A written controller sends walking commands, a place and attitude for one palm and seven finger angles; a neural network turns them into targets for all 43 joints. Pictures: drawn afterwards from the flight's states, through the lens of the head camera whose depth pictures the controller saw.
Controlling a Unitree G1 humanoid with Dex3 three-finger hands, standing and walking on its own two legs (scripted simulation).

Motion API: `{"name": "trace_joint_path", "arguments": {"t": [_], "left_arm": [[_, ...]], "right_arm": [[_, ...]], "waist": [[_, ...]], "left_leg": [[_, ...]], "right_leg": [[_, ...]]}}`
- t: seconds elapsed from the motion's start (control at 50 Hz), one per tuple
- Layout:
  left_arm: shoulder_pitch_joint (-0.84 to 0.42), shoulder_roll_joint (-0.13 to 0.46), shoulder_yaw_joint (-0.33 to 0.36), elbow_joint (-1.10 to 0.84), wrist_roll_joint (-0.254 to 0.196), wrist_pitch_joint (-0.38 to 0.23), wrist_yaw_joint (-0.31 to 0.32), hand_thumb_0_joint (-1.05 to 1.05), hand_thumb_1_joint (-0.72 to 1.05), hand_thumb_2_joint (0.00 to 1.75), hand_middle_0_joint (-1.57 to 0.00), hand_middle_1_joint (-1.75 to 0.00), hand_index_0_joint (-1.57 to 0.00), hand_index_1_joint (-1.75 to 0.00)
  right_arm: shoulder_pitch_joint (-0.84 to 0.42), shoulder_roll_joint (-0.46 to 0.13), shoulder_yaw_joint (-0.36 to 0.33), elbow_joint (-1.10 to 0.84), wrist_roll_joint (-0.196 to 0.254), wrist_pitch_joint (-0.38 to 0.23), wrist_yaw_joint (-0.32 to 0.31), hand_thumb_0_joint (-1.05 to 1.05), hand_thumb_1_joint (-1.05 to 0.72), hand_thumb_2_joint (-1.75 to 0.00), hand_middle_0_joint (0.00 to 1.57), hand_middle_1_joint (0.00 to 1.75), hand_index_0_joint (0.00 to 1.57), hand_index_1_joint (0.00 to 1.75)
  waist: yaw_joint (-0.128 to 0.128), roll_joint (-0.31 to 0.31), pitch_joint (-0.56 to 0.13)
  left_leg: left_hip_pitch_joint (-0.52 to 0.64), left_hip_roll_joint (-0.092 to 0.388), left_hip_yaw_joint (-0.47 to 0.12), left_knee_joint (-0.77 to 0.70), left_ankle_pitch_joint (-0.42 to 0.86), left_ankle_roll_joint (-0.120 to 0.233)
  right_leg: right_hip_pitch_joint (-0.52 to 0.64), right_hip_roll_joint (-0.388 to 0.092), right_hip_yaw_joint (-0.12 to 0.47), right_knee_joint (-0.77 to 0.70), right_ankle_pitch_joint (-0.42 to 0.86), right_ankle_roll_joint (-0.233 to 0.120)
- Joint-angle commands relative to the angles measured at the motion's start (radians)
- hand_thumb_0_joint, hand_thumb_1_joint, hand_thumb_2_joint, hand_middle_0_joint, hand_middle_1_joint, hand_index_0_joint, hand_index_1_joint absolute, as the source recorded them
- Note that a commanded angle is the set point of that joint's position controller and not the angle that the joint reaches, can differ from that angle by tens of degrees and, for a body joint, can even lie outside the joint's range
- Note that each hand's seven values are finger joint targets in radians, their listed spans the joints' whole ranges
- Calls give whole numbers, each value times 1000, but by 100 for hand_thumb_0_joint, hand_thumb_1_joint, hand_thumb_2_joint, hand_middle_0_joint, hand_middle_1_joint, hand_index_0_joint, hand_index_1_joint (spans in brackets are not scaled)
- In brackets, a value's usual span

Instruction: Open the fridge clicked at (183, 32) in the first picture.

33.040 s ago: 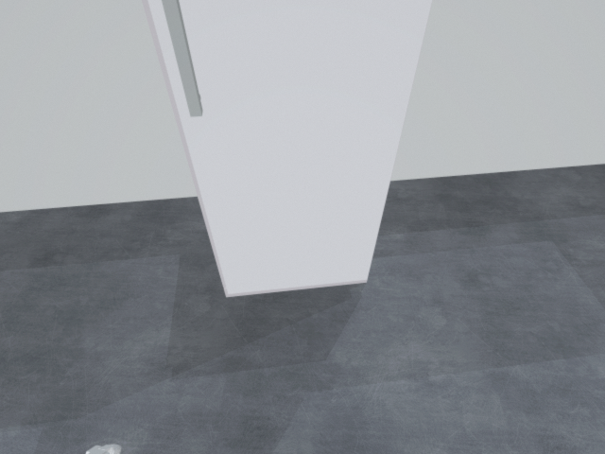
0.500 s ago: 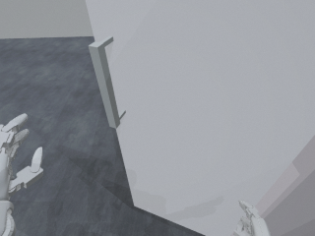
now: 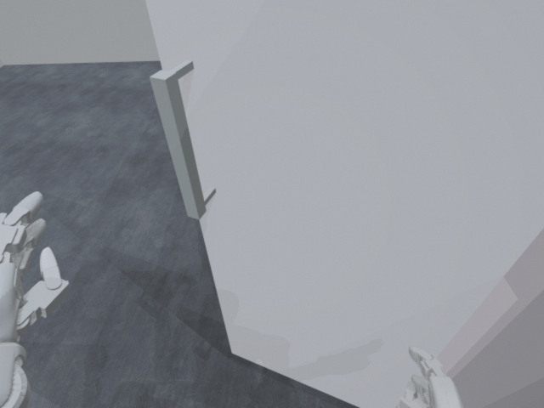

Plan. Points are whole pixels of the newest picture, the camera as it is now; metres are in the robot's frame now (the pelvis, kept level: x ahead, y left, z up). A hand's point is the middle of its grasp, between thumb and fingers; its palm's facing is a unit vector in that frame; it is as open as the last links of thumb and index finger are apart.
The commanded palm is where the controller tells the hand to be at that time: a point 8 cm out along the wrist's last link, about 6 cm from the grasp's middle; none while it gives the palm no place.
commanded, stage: step back with the hand held close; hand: left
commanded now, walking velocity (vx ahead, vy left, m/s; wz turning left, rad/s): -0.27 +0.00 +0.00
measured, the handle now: (191, 147) +0.41 +0.19 +0.20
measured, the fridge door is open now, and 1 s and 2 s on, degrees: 66 66 66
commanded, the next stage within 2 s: stop stepping back and stand still in 1.40 s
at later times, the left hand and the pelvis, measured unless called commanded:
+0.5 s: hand (23, 320) +0.14 +0.29 +0.16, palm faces +0.42 -0.78 -0.47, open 7.4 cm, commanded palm +0.08 +0.32 +0.18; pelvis -0.06 +0.02 -0.01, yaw +0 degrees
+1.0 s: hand out of the picture +0.07 +0.32 +0.16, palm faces +0.50 -0.75 -0.43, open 7.4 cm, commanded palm +0.00 +0.35 +0.18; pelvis -0.12 +0.04 -0.02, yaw +4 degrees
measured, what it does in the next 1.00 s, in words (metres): shifts its weight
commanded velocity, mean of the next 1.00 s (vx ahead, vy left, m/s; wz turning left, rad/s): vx -0.31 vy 0.00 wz -0.02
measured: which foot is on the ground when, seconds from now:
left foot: down 0.00-1.00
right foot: down 0.00-0.96, up 0.98-1.00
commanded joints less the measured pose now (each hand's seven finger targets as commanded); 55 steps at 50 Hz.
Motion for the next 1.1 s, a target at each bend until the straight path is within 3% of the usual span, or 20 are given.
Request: {"name": "trace_joint_path", "arguments": {"t": [0.0,0.04,0.1,0.2,0.36,0.48,0.52,0.6,0.64,0.68,0.74,0.78,0.84,0.86,0.9,0.94,0.96,1.0,1.02,1.08], "left_arm": [[-110,198,123,-183,16,-121,18,0,90,90,-20,-30,-20,-30],[-79,201,125,-236,21,-136,20,0,90,90,-20,-30,-20,-30],[29,215,159,-281,14,-152,30,0,90,90,-20,-30,-20,-30],[88,249,208,-360,8,-168,41,0,90,90,-20,-30,-20,-30],[99,240,211,-349,7,-178,49,0,90,90,-20,-30,-20,-30],[54,238,199,-351,18,-203,56,0,90,90,-20,-30,-20,-30],[34,243,199,-351,23,-215,59,0,90,90,-20,-30,-20,-30],[7,238,200,-341,33,-234,61,0,90,90,-20,-30,-20,-30],[20,264,229,-354,38,-245,60,0,90,90,-20,-30,-20,-30],[52,254,228,-352,33,-254,54,0,90,90,-20,-30,-20,-30],[54,267,248,-351,39,-264,45,0,90,90,-20,-30,-20,-30],[54,252,223,-341,32,-267,44,0,90,90,-20,-30,-20,-30],[-23,256,191,-360,35,-277,56,0,90,90,-20,-30,-20,-30],[-34,258,188,-347,35,-276,60,0,90,90,-20,-30,-20,-30],[-55,263,194,-358,37,-283,62,0,90,90,-20,-30,-20,-30],[-68,262,224,-382,54,-297,54,0,90,90,-20,-30,-20,-30],[-54,268,260,-362,58,-299,50,0,90,90,-20,-30,-20,-30],[-47,277,273,-376,48,-303,38,0,90,90,-20,-30,-20,-30],[6,261,267,-355,38,-304,32,0,90,90,-20,-30,-20,-30],[58,221,193,-385,0,-297,26,0,90,90,-20,-30,-20,-30]], "right_arm": [[-125,-90,-30,-165,0,3,1,0,-90,-90,20,30,20,30],[-128,-101,-41,-191,3,24,2,0,-90,-90,20,30,20,30],[-118,-106,-49,-232,10,48,2,0,-90,-90,20,30,20,30],[-118,-107,-51,-271,15,62,-2,0,-90,-90,20,30,20,30],[-93,-115,-54,-266,16,34,-5,0,-90,-90,20,30,20,30],[-89,-113,-54,-254,13,16,-5,0,-90,-90,20,30,20,30],[-91,-115,-55,-248,9,8,-6,0,-90,-90,20,30,20,30],[-94,-126,-57,-248,6,-11,-10,0,-90,-90,20,30,20,30],[-99,-130,-63,-254,9,-24,-9,0,-90,-90,20,30,20,30],[-92,-120,-62,-255,11,-31,-5,0,-90,-90,20,30,20,30],[-86,-130,-76,-252,5,-33,-1,0,-90,-90,20,30,20,30],[-74,-113,-73,-238,6,-29,7,0,-90,-90,20,30,20,30],[-59,-109,-72,-197,1,-23,9,0,-90,-90,20,30,20,30],[-57,-105,-70,-192,2,-20,8,0,-90,-90,20,30,20,30],[-75,-117,-72,-201,5,-22,3,0,-90,-90,20,30,20,30],[-124,-149,-81,-226,4,-41,-9,0,-90,-90,20,30,20,30],[-119,-150,-88,-221,-5,-47,-12,0,-90,-90,20,30,20,30],[-103,-130,-103,-213,-11,-49,6,0,-90,-90,20,30,20,30],[-93,-126,-107,-208,-9,-51,20,0,-90,-90,20,30,20,30],[-88,-95,-90,-192,-7,-56,42,0,-90,-90,20,30,20,30]], "waist": [[-57,-136,35],[-53,-91,-45],[-47,-12,-137],[-42,46,-190],[-60,28,-146],[-74,-21,-70],[-75,-5,-41],[-69,80,-32],[-62,114,-63],[-61,85,-97],[-64,50,-63],[-71,-53,-55],[-87,-113,-65],[-91,-126,-65],[-90,-55,-74],[-77,200,-80],[-66,264,-110],[-61,169,-135],[-55,178,-142],[-53,184,-179]], "left_leg": [[-26,14,-40,57,95,44],[-24,25,-45,55,175,44],[-3,57,-61,3,330,49],[-42,105,-112,-38,413,65],[-219,101,-127,-60,103,66],[-296,57,-130,-53,-231,58],[-296,53,-136,-51,-287,56],[-379,89,-195,-154,-375,70],[-415,104,-232,-187,-371,83],[-395,97,-220,-167,-335,81],[-447,70,-200,-116,-414,78],[-343,28,-165,-7,-296,53],[-158,-8,-121,152,-175,27],[-123,-8,-119,151,-145,26],[-151,34,-178,24,-182,46],[-462,197,-367,-288,-483,117],[-599,288,-449,-384,-597,160],[-542,291,-386,-354,-462,165],[-482,269,-331,-331,-406,148],[-218,218,-259,-275,-227,56]], "right_leg": [[-206,-108,138,-139,341,-39],[-159,-125,120,-84,407,-44],[-119,-79,75,6,394,-22],[-91,-24,48,93,331,-7],[-77,-24,75,98,259,-11],[-176,-48,131,-3,-11,-32],[-234,-47,138,-36,-141,-39],[-163,12,94,38,-160,-25],[-80,41,80,103,-52,-21],[-66,45,96,112,13,-22],[-103,31,174,48,-133,-42],[-236,-22,250,-26,-113,-73],[-426,-106,311,-99,-92,-103],[-454,-104,295,-91,-55,-95],[-417,-31,218,-13,-56,-53],[-114,113,99,300,-26,3],[24,152,75,496,-20,10],[-10,158,73,590,-142,-9],[-39,154,50,548,-188,-18],[-134,106,23,175,-259,-50]]}}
